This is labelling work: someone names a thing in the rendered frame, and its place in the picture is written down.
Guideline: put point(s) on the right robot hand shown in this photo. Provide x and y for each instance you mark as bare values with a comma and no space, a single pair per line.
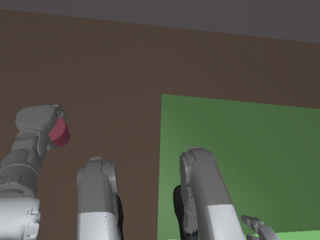
264,232

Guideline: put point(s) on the cup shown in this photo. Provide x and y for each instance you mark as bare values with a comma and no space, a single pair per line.
59,134

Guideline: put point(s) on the left robot arm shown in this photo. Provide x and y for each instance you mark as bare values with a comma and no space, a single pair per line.
19,207

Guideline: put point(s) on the right robot foot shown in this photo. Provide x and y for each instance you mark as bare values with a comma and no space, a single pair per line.
179,212

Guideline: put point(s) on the left robot hand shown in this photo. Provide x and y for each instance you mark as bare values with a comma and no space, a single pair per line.
42,117

